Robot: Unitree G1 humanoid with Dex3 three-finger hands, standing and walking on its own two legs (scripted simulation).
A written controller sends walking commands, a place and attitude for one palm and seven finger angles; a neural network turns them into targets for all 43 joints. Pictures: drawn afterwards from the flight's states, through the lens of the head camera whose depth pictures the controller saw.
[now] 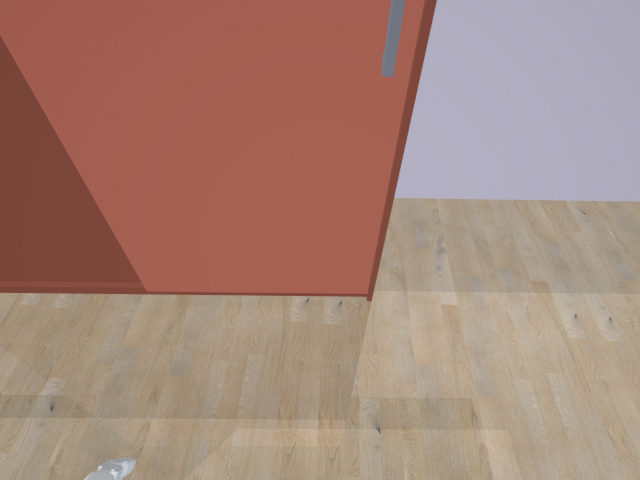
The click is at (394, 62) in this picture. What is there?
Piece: wardrobe's sliding door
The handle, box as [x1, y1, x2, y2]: [382, 0, 405, 76]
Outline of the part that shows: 405,0 391,0 385,49 382,56 383,76 392,76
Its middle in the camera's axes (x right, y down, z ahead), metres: +0.13 -0.41 +0.67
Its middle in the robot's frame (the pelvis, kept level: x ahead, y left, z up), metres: +0.82 -0.07 +0.25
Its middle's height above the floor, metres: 1.02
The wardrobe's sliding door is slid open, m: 0.00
